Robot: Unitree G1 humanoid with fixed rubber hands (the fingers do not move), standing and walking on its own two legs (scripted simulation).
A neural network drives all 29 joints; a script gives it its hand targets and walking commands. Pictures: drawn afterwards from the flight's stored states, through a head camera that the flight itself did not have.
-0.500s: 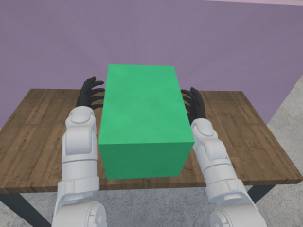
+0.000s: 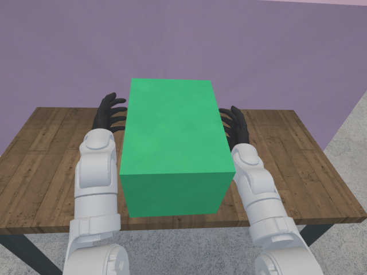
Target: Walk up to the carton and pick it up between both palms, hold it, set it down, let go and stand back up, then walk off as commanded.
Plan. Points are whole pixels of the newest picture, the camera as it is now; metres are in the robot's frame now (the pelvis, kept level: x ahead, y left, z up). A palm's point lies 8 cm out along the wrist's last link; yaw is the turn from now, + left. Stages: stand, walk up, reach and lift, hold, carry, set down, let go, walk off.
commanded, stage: hold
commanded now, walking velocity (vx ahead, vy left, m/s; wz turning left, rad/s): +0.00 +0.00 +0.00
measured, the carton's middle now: (172, 144) +0.38 +0.03 +0.11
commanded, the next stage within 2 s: set down in 0.04 s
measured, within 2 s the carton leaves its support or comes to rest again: neither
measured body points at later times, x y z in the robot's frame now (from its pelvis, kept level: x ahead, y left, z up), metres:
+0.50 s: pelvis +0.01 +0.00 +0.00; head -0.02 +0.02 +0.45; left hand +0.40 +0.15 +0.18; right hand +0.38 -0.14 +0.17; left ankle +0.04 +0.14 -0.75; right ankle +0.00 -0.12 -0.75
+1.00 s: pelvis +0.04 +0.01 +0.00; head +0.03 +0.03 +0.45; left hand +0.42 +0.16 +0.11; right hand +0.41 -0.12 +0.13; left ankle +0.04 +0.14 -0.75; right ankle +0.01 -0.12 -0.75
